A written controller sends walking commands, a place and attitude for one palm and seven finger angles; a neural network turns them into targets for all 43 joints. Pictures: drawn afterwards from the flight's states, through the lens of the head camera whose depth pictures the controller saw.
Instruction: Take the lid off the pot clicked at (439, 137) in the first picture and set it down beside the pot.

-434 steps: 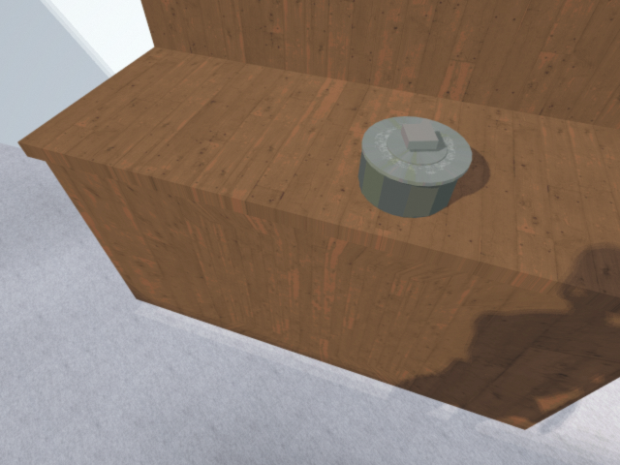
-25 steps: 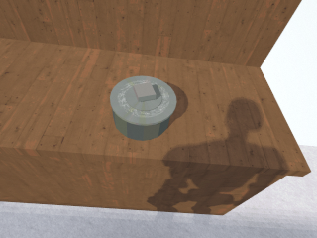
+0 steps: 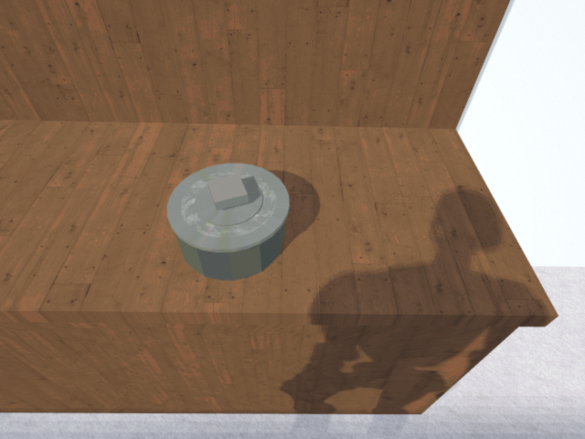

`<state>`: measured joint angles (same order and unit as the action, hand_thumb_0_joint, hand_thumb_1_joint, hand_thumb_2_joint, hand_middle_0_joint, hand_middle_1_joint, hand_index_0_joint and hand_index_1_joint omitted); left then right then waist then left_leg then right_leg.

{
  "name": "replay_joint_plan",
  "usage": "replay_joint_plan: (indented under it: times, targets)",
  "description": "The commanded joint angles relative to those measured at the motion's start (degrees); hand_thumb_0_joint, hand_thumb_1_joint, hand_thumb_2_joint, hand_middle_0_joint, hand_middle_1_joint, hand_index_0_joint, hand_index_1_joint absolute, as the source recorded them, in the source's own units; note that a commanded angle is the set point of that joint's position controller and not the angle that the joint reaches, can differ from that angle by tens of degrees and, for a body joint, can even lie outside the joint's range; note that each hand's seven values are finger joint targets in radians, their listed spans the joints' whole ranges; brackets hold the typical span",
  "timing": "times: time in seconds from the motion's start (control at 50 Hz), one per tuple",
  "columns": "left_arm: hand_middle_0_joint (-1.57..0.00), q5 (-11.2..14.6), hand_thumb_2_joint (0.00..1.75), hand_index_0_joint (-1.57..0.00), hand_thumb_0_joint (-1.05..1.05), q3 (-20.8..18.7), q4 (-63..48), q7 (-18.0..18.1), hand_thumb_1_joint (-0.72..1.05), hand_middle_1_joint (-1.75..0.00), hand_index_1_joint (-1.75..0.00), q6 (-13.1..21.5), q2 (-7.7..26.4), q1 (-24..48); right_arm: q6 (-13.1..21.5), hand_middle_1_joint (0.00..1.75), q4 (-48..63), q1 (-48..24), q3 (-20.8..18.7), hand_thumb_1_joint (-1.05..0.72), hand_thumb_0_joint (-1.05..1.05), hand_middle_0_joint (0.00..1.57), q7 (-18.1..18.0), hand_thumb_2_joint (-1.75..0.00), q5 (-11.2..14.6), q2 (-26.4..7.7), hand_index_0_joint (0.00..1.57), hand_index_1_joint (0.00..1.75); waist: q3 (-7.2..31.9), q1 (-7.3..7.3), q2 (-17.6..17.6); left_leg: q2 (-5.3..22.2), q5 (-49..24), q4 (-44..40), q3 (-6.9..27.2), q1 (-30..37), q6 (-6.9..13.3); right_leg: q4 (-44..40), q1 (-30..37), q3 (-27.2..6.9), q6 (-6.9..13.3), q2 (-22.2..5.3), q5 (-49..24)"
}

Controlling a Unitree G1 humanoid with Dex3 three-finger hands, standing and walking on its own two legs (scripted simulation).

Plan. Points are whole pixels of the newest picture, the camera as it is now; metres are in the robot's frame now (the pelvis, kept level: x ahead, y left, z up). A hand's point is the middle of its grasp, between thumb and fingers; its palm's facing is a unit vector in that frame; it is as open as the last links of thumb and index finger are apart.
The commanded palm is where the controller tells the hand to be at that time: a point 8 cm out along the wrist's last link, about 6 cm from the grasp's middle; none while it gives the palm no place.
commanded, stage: come to a stop and stand still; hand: left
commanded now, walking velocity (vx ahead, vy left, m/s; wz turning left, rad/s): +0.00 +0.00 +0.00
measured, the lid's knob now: (227, 191) +0.47 +0.12 +0.08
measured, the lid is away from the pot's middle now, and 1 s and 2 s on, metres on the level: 0.00 0.00 0.00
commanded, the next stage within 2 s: look again from close up in 0.36 s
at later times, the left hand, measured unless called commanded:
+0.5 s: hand out of the picture -0.03 +0.13 -0.17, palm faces +0.02 -0.99 -0.16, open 7.3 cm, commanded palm none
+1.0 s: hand out of the picture +0.01 +0.18 -0.18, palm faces -0.02 -0.98 -0.20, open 7.3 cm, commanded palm none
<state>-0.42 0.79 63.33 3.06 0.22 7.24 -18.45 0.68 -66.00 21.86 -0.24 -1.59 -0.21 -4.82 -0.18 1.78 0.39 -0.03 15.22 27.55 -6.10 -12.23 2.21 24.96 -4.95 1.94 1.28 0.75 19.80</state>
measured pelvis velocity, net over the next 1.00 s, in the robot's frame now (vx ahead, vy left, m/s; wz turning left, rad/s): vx -0.01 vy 0.01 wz -0.01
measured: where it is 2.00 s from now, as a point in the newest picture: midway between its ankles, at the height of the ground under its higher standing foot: outside the picture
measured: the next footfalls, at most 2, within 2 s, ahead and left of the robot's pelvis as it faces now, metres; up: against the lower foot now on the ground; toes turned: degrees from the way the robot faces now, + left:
none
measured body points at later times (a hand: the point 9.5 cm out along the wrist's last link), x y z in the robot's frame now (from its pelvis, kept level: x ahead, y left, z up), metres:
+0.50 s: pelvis +0.00 -0.02 +0.00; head +0.01 -0.01 +0.45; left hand -0.03 +0.18 -0.16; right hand -0.01 -0.24 -0.16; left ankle +0.00 +0.09 -0.74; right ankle -0.07 -0.10 -0.74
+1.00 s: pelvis -0.01 +0.01 +0.00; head +0.01 +0.02 +0.45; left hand +0.01 +0.24 -0.16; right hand -0.01 -0.21 -0.16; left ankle +0.00 +0.10 -0.74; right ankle -0.07 -0.10 -0.74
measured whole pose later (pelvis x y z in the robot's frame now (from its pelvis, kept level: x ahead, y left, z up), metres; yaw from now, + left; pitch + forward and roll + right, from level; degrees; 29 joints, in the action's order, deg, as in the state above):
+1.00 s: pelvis -0.01 +0.01 +0.00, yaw +0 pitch +0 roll +0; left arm -0.6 1.4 58.2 2.6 0.2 9.8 -16.7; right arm 0.7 -60.9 16.4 1.1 -1.3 -0.7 -8.9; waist -2.6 0.5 0.9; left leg -1.0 15.3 29.9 -5.0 -14.8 2.9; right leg 28.9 -8.4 1.3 0.7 0.0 20.6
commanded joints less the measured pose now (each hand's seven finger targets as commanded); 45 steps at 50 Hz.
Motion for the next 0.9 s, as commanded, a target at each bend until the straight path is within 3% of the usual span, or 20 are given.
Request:
replay_joint_plan:
  times: [0.0,0.06,0.12,0.2,0.28,0.42,0.44,0.46,0.48,0.5,0.52,0.54,0.58,0.66,0.72,0.74,0.84,0.88]
  targets:
    - [-0.2,0.3,0.9,-0.2,0.0,-0.5,-0.7,0.2,0.9,-0.3,-0.3,1.5,3.5,-5.2,1.1,0.3,0.5,3.7,-0.7,-0.9,0.0,0.2,-0.8,-0.9,0.3,-5.2,0.2,0.3,-2.1,-1.14,0.8,7.0,-20.6,-3.6,7.2,5.1,0.7,-4.4,-3.8,-4.4,0.7,-7.1,-26.6]
    - [-0.2,0.1,0.9,-0.2,0.0,-0.5,-0.4,0.3,0.9,-0.3,-0.3,1.8,3.2,-6.1,1.3,0.3,0.4,2.6,-0.7,-0.9,0.0,0.2,-0.9,-0.9,0.3,-5.4,0.2,0.3,-0.4,-0.97,-0.2,7.2,-22.6,-3.5,6.8,7.4,0.6,-4.5,-3.3,-4.8,0.6,-7.6,-29.7]
    - [-0.2,0.1,0.9,-0.2,0.0,-0.4,-0.1,0.3,0.9,-0.3,-0.3,1.9,3.1,-6.7,1.2,0.3,0.3,1.1,-0.7,-0.9,0.0,0.2,-0.9,-0.9,0.4,-5.7,0.2,0.3,-1.3,-1.11,2.0,7.3,-21.3,-4.0,6.5,7.3,0.4,-4.9,-3.0,-4.7,0.5,-8.0,-31.7]
    - [-0.2,0.0,0.9,-0.2,0.0,-0.4,0.2,0.3,0.9,-0.3,-0.3,1.9,3.1,-7.1,1.0,0.3,0.0,0.0,-0.4,-0.9,0.0,0.2,-1.0,-0.9,0.4,-5.2,0.2,0.3,-3.3,-1.2,1.3,7.2,-19.3,-4.9,6.5,6.7,0.3,-6.0,-3.1,-4.9,0.5,-7.9,-30.8]
    - [-0.2,-0.1,0.9,-0.2,0.0,-0.4,0.5,0.4,0.9,-0.3,-0.3,2.0,2.8,-7.6,1.0,0.3,0.2,-0.6,-0.3,-0.9,0.0,0.2,-1.0,-0.9,0.3,-5.5,0.2,0.3,-3.0,-1.29,-0.1,7.1,-18.5,-5.6,6.3,7.3,0.0,-6.5,-2.9,-5.2,0.5,-8.2,-29.8]
    - [-0.2,0.0,0.9,-0.2,0.0,-0.3,0.3,0.3,0.9,-0.3,-0.3,1.8,3.4,-7.2,0.7,0.3,0.7,-2.0,0.0,-0.9,0.0,0.2,-0.7,-0.9,0.3,-6.1,0.2,0.3,-5.3,-1.61,1.4,6.8,-12.9,-6.6,6.2,5.2,-0.3,-7.9,-3.3,-5.5,0.2,-8.3,-26.5]
    - [-0.2,-1.7,0.9,-0.2,0.0,-0.7,0.9,2.1,0.9,-0.3,-0.3,3.6,6.3,-8.5,1.6,0.3,5.5,-7.2,0.1,-0.9,0.0,0.2,-0.2,-0.9,-0.1,-9.0,0.2,0.3,-8.0,-2.58,0.0,5.1,-19.7,7.4,3.8,-0.8,-1.9,-5.4,-7.8,-8.4,-2.6,-9.9,-50.5]
    - [-0.2,-0.8,0.9,-0.2,0.0,-1.4,-1.9,1.5,0.9,-0.3,-0.3,3.7,8.2,-6.8,0.8,0.3,6.8,-4.1,0.1,-0.9,0.0,0.2,0.2,-0.9,-0.4,-6.5,0.2,0.3,-4.9,0.01,1.2,4.1,-0.7,5.8,5.9,-2.3,-0.9,-4.3,-5.4,-8.8,0.2,-11.9,-43.3]
    - [-0.2,-0.6,0.9,-0.2,0.0,-0.8,-2.9,0.9,0.9,-0.3,-0.3,3.5,7.2,-3.9,0.5,0.3,6.4,-3.0,-0.3,-0.9,0.0,0.2,0.1,-0.9,-0.7,-6.4,0.2,0.3,-4.9,0.89,-2.5,4.0,0.2,3.2,5.6,-1.8,-0.8,-3.5,-6.4,-8.0,2.4,-10.9,-34.7]
    - [-0.2,-0.2,0.9,-0.2,0.0,-0.9,-3.5,0.2,0.9,-0.3,-0.3,3.0,7.7,-2.6,0.3,0.3,6.5,-2.7,-0.4,-0.9,0.0,0.2,0.4,-0.9,-0.8,-6.7,0.2,0.3,-1.0,-0.11,-4.1,3.9,-2.6,2.3,5.5,0.1,-1.0,-3.2,-6.0,-7.4,3.6,-9.7,-23.4]
    - [-0.2,-0.1,0.9,-0.2,0.0,-1.0,-4.3,0.2,0.9,-0.3,-0.3,3.0,6.8,-3.0,0.1,0.3,7.5,-2.9,-0.5,-0.9,0.0,0.2,0.4,-0.9,-0.7,-7.5,0.2,0.3,-1.3,-0.09,-2.3,4.2,-2.7,2.7,6.9,-0.5,-0.8,-4.0,-7.7,-7.9,3.6,-8.3,-13.9]
    - [-0.2,-0.1,0.9,-0.2,0.0,-1.2,-4.7,0.3,0.9,-0.3,-0.3,3.1,6.5,-2.9,0.3,0.3,7.8,-2.5,-0.6,-0.9,0.0,0.2,0.3,-0.9,-0.8,-8.3,0.2,0.3,-0.5,0.02,0.7,4.8,-4.5,2.9,7.6,-1.1,-0.5,-3.5,-7.5,-8.2,3.6,-7.4,-12.8]
    - [-0.2,-0.2,0.9,-0.2,0.0,-0.8,-4.9,0.2,0.9,-0.3,-0.3,2.7,6.1,-2.6,0.7,0.3,8.0,-2.6,-0.5,-0.9,0.0,0.2,0.2,-0.9,-0.7,-8.7,0.2,0.3,-0.5,-0.38,0.4,5.5,-7.4,1.6,8.0,-0.2,-0.2,-2.0,-7.7,-7.2,3.4,-6.8,-13.8]
    - [-0.2,-0.2,0.9,-0.2,0.0,-0.6,-5.6,0.1,0.9,-0.3,-0.3,1.6,6.2,-2.6,0.6,0.3,8.5,-3.7,-0.2,-0.9,0.0,0.2,0.2,-0.9,-0.6,-9.1,0.2,0.3,-5.6,-1.41,1.4,5.9,-5.9,-0.7,9.2,-2.7,0.5,-2.0,-10.1,-6.8,2.8,-5.5,-7.4]
    - [-0.2,-0.2,0.9,-0.2,0.0,-0.8,-6.2,-0.1,0.9,-0.3,-0.3,1.0,6.8,-2.4,0.7,0.3,8.6,-3.6,-0.1,-0.9,0.0,0.2,0.2,-0.9,-0.7,-9.6,0.2,0.3,-6.4,-1.79,0.4,6.0,-5.0,-2.3,10.1,-3.3,0.9,-1.5,-10.3,-6.2,2.5,-5.0,-4.9]
    - [-0.2,-0.2,0.9,-0.2,0.0,-0.7,-6.2,0.0,0.9,-0.3,-0.3,1.0,7.0,-2.6,0.7,0.3,8.4,-3.6,0.0,-0.9,0.0,0.2,0.2,-0.9,-0.6,-9.7,0.2,0.3,-6.3,-1.86,1.4,6.0,-5.7,-2.4,10.4,-3.5,1.0,-1.4,-9.9,-6.2,2.5,-5.0,-5.3]
    - [-0.2,-0.2,0.9,-0.2,0.0,-0.8,-6.9,-0.1,0.9,-0.3,-0.3,0.6,7.6,-2.9,1.1,0.3,8.3,-3.6,0.1,-0.9,0.0,0.2,0.1,-0.9,-0.6,-9.9,0.2,0.3,-4.4,-2.18,-0.3,6.2,-6.4,-3.8,10.8,-2.1,1.3,-1.0,-8.9,-5.9,2.2,-5.3,-5.3]
    - [-0.2,-0.1,0.9,-0.2,0.0,-0.7,-6.9,-0.1,0.9,-0.3,-0.3,0.7,7.7,-3.1,1.3,0.3,8.0,-3.2,0.2,-0.9,0.0,0.2,0.0,-0.9,-0.5,-9.9,0.2,0.3,-2.5,-2.16,-0.2,6.3,-10.1,-3.3,10.5,-0.3,1.3,-0.7,-7.9,-6.0,2.0,-5.6,-7.9]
